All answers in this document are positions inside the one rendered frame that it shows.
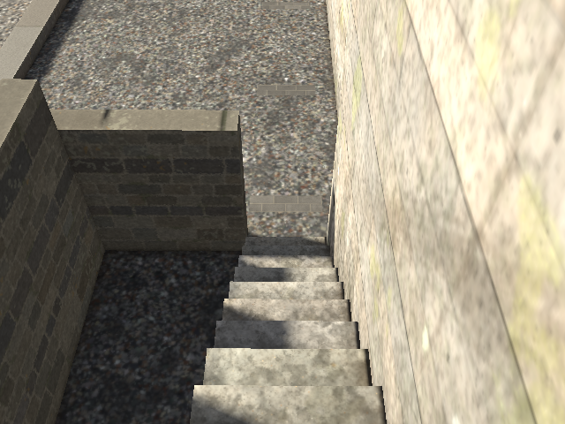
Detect stairs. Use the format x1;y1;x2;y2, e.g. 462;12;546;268
190;237;387;424

